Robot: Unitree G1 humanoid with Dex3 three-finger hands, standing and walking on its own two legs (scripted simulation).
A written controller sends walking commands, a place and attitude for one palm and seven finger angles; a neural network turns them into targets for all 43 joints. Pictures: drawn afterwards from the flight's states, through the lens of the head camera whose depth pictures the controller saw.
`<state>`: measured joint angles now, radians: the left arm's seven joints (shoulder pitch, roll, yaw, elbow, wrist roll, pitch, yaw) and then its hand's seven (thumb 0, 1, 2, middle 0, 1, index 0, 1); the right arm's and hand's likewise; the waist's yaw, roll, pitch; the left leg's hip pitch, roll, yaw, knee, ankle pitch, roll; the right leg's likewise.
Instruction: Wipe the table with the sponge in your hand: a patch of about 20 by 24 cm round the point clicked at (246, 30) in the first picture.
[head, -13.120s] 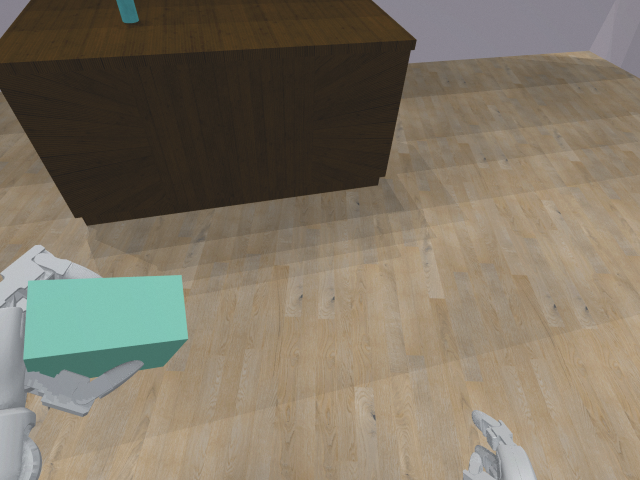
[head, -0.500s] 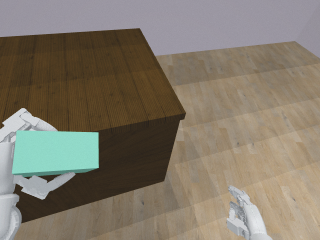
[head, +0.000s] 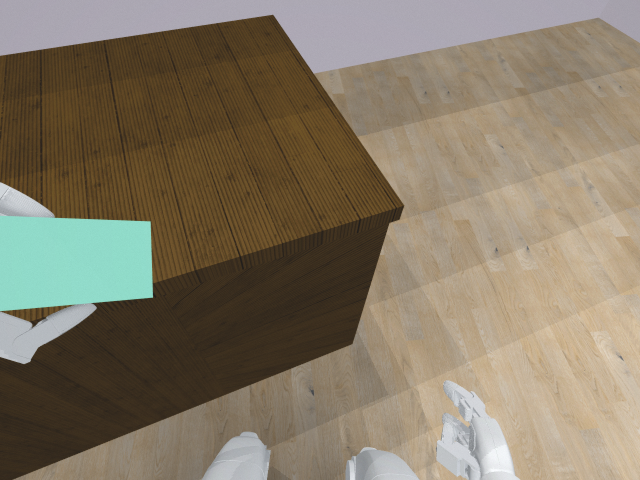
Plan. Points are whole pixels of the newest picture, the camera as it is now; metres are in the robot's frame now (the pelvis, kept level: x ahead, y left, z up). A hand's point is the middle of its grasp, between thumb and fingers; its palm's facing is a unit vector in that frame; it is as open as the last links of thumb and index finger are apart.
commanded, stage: shuffle to correct the standing spot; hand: left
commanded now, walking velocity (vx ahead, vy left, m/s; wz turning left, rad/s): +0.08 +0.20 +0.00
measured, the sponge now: (80, 266) +0.26 +0.23 +0.18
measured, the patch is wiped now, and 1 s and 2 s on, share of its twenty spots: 0.00 0.00 0.00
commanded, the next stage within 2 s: none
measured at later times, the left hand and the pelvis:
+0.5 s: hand out of the picture +0.24 +0.31 +0.22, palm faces +0.42 -0.79 -0.45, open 10.4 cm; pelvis +0.03 +0.08 +0.01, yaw +2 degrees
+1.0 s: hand out of the picture +0.24 +0.40 +0.22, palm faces +0.37 -0.78 -0.50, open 10.4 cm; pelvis +0.02 +0.16 +0.02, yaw +1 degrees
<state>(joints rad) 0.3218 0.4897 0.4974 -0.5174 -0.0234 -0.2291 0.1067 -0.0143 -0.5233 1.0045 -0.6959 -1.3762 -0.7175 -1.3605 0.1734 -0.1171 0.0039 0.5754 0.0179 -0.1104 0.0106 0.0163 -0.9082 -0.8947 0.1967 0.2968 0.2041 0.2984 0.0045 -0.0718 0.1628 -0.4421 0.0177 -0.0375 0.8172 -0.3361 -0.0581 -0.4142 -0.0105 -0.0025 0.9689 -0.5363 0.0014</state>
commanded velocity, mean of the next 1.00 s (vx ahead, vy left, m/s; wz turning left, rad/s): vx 0.07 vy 0.19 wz -0.03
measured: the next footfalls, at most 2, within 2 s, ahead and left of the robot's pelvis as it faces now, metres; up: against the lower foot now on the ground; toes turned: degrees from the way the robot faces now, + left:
right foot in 0.02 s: +0.05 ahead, -0.08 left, +0.00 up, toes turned +0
left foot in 0.32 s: +0.11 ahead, +0.23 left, +0.00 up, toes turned +6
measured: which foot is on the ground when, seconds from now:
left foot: down 0.00-0.02, up 0.04-0.30, down 0.32-0.50, up 0.52-0.82, down 0.84-1.00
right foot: up 0.00-0.00, down 0.02-0.32, up 0.34-0.48, down 0.50-1.00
